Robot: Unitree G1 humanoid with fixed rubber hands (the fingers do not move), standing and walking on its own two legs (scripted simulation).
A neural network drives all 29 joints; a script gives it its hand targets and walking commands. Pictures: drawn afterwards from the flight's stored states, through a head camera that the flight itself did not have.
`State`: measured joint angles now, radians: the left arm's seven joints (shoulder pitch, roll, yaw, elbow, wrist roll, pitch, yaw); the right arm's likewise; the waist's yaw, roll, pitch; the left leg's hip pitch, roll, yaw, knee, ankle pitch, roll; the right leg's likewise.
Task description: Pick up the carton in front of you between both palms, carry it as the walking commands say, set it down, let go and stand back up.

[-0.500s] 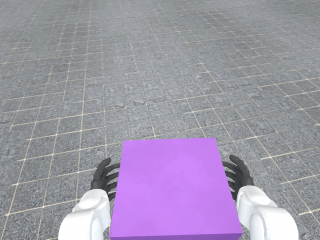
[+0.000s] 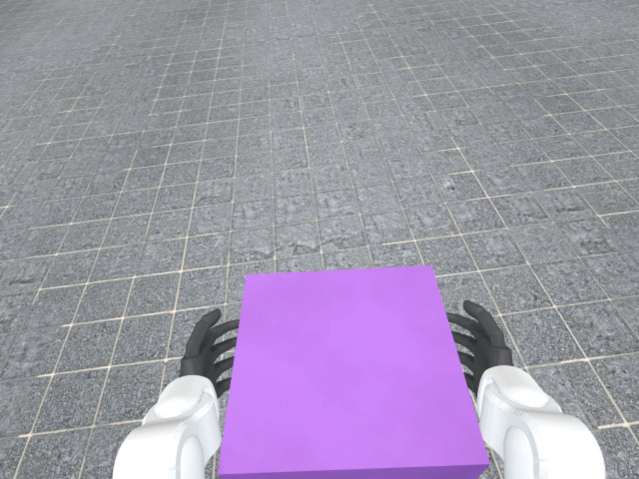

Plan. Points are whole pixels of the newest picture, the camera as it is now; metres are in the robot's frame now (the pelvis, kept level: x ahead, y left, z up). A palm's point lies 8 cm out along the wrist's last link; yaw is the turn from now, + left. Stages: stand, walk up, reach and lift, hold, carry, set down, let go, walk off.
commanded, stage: carry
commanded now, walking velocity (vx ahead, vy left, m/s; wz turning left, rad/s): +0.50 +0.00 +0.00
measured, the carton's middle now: (345, 403) +0.23 +0.00 +0.00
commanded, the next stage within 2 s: none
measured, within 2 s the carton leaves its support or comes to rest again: neither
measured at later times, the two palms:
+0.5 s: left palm (245, 206) +0.52 +0.15 +0.06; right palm (440, 203) +0.50 -0.15 +0.07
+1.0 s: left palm (268, 156) +0.61 +0.12 +0.09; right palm (451, 150) +0.60 -0.18 +0.09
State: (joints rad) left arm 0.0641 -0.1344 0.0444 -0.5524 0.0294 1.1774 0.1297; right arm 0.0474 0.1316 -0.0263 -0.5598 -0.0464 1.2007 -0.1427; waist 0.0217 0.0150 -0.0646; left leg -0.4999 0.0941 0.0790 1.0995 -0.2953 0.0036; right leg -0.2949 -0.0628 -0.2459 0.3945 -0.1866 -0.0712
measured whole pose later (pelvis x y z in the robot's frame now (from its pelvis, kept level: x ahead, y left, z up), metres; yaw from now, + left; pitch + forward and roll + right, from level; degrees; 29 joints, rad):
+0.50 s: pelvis +0.28 +0.01 -0.01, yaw -3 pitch +3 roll +1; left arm 0.05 -0.13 0.04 -0.55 0.05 1.17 0.13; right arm 0.05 0.13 -0.03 -0.53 -0.03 1.15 -0.14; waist -0.02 -0.04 -0.01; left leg -0.32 0.03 0.24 0.38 -0.11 0.06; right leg -0.22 -0.07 -0.10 0.48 -0.33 0.03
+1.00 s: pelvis +0.37 -0.02 +0.00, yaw -3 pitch +4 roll +1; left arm 0.03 -0.13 0.05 -0.54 0.05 1.21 0.13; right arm 0.02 0.13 -0.03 -0.53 -0.05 1.21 -0.13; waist 0.00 -0.02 -0.13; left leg -0.28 0.08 0.20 0.54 -0.22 -0.02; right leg -0.12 -0.04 -0.12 0.50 -0.34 0.02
